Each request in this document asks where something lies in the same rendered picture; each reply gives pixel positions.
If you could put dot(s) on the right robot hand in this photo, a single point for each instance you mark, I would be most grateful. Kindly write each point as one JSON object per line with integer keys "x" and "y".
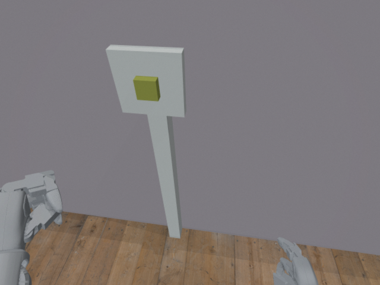
{"x": 300, "y": 270}

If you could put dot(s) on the panel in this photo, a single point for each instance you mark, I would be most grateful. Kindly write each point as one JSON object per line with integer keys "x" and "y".
{"x": 168, "y": 64}

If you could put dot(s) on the robot left forearm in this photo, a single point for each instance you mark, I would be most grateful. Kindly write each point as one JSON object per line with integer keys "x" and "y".
{"x": 13, "y": 267}

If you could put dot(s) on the button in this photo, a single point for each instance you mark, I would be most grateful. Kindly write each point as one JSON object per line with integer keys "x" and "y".
{"x": 147, "y": 88}

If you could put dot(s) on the left robot hand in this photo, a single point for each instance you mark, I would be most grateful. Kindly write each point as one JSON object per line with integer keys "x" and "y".
{"x": 43, "y": 197}

